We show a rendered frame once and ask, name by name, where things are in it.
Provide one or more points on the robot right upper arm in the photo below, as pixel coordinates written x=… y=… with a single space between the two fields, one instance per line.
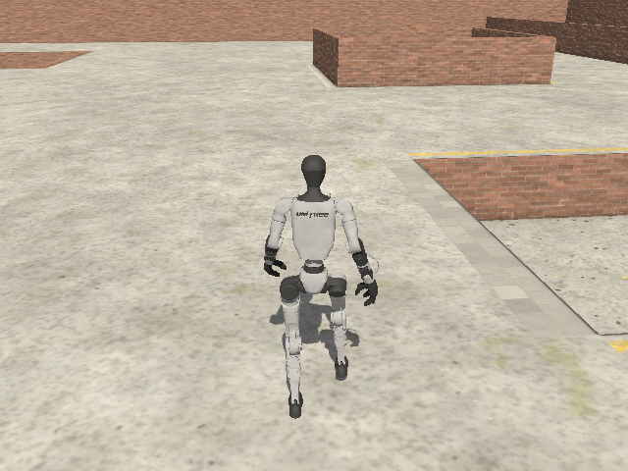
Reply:
x=349 y=224

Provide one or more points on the right robot forearm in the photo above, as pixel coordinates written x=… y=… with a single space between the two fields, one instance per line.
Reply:
x=363 y=266

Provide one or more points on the robot right hand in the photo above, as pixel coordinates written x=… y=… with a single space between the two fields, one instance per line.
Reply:
x=372 y=291

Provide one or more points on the left robot foot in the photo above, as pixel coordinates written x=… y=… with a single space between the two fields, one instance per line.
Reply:
x=295 y=409

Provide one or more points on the robot left hand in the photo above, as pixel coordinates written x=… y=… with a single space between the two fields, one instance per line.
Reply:
x=270 y=271

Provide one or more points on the left robot forearm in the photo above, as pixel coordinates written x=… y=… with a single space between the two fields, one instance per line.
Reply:
x=270 y=253

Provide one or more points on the right robot shin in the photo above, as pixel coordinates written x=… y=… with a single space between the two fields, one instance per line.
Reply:
x=340 y=338

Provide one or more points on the robot left upper arm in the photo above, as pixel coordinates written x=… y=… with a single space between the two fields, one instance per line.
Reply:
x=278 y=222

